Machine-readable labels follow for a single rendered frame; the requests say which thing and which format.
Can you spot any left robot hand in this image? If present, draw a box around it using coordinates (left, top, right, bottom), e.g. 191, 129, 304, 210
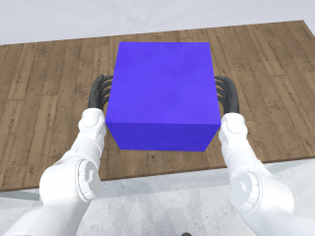
88, 74, 113, 111

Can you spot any table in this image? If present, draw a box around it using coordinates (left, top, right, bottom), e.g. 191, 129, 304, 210
0, 20, 315, 202

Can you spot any right robot hand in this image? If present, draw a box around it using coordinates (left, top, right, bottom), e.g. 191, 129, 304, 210
215, 76, 240, 115

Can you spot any robot left forearm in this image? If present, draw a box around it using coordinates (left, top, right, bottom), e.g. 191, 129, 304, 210
39, 108, 106, 201

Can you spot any robot right forearm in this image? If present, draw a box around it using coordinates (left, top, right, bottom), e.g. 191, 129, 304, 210
219, 112, 280, 186

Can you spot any right robot upper arm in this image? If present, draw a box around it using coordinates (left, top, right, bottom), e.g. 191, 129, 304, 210
228, 171, 315, 236

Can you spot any carton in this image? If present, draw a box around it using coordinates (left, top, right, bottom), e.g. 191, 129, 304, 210
104, 41, 221, 151

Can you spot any left robot upper arm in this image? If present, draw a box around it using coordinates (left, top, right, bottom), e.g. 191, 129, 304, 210
3, 158, 101, 236

